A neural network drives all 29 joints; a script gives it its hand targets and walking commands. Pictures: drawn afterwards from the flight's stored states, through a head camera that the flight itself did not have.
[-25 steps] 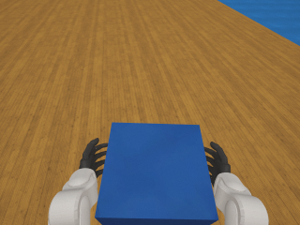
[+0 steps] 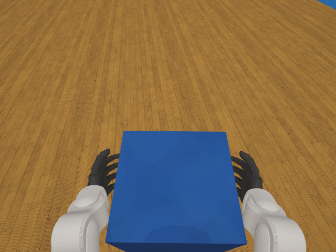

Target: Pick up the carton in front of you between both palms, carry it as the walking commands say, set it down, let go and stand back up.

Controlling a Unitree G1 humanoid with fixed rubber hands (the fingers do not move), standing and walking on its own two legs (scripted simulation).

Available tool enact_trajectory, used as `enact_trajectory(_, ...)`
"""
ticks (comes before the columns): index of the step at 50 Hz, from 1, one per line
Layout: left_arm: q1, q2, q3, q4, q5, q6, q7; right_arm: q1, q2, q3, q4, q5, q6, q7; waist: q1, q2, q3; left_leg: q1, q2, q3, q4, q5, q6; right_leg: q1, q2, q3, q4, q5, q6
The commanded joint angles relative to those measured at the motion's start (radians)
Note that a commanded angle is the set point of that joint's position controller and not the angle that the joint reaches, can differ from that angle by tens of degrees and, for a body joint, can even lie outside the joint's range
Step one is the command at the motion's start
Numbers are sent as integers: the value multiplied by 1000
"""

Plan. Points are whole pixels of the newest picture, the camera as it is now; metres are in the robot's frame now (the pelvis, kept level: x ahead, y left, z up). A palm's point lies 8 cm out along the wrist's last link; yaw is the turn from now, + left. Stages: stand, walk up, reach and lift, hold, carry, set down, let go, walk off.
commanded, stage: carry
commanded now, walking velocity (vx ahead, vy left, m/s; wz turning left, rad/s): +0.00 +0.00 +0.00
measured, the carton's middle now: (173, 198) +0.24 +0.00 +0.02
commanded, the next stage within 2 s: hold in 1.72 s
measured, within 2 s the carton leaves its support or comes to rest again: neither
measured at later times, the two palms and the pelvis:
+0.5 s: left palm (111, 155) +0.33 +0.16 +0.05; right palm (233, 161) +0.32 -0.14 +0.06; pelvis +0.09 +0.02 -0.02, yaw -2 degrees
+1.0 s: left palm (116, 164) +0.33 +0.15 +0.01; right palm (232, 170) +0.32 -0.15 +0.01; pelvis +0.04 +0.02 -0.01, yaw -2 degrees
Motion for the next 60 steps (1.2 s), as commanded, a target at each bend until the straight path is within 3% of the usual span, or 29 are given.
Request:
enact_trajectory(1, -287, -609, -539, -83, -157, 28, -53, -294, 645, 555, -75, 154, -3, 29, -3, -131, -194, 232, 23, 19, -147, 208, -4, 24, -171, 51, 22, 322, -2)
enact_trajectory(2, -284, -585, -529, -64, -145, 40, -43, -290, 608, 539, -64, 152, 9, 26, -1, -91, -192, 297, 88, -21, -125, 323, -1, -30, -161, 56, 64, 231, 17)
enact_trajectory(3, -291, -566, -524, -59, -137, 53, -32, -304, 578, 521, -46, 146, 20, 22, 5, -7, -184, 329, 150, -71, -63, 561, 32, -70, -129, 67, 88, 166, 45)
enact_trajectory(4, -297, -548, -520, -58, -134, 66, -25, -305, 569, 505, -15, 145, 27, 20, 5, 45, -186, 323, 168, -91, -44, 571, 66, -62, -121, 91, 70, 128, 60)
enact_trajectory(5, -315, -541, -521, -57, -136, 78, -21, -288, 572, 488, 18, 141, 30, 19, 2, 75, -172, 269, 160, -108, -62, 515, 72, -30, -121, 96, 70, 114, 65)
enact_trajectory(10, -352, -636, -556, -29, -151, 75, -33, -299, 652, 489, 34, 146, 22, 37, -4, 30, -247, 308, 126, -71, -6, 620, 65, 36, -122, 99, 110, 311, 73)
enact_trajectory(14, -361, -694, -586, -8, -146, 45, -76, -340, 713, 546, 21, 155, -6, 79, -7, -6, -289, 338, 120, -63, 24, 657, 75, 49, -112, 95, 118, 339, 78)
enact_trajectory(18, -380, -680, -592, 38, -132, 11, -122, -389, 699, 581, 49, 161, -37, 129, -9, -34, -291, 310, 105, -51, 47, 593, 71, 69, -115, 98, 123, 396, 72)
enact_trajectory(23, -374, -611, -548, 110, -93, -37, -146, -386, 625, 546, 126, 127, -78, 157, -8, -49, -266, 281, 96, -38, 50, 477, 65, 69, -128, 106, 120, 419, 60)
enact_trajectory(37, -522, -554, -421, 413, -10, -253, -209, -492, 561, 386, 447, 9, -292, 212, -7, -44, -190, 262, 99, -43, -31, 233, 63, 17, -132, 124, 47, 184, 37)
enact_trajectory(43, -607, -593, -367, 599, 29, -388, -250, -597, 596, 348, 618, -9, -429, 257, -7, -42, -198, 261, 97, -47, -51, 172, 60, 4, -126, 128, 33, 111, 29)
enact_trajectory(47, -672, -664, -392, 651, 25, -461, -278, -666, 668, 372, 668, -3, -504, 285, -8, -37, -214, 265, 98, -49, -56, 148, 59, -1, -123, 132, 32, 85, 25)
enact_trajectory(53, -701, -816, -491, 597, -19, -440, -313, -692, 826, 464, 621, 38, -483, 322, -10, -32, -253, 272, 100, -49, -46, 174, 58, 5, -121, 137, 42, 101, 24)
enact_trajectory(60, -657, -818, -451, 619, -3, -384, -324, -646, 827, 423, 638, 19, -426, 332, -9, -37, -244, 255, 103, -49, -41, 189, 56, -7, -120, 142, 48, 121, 24)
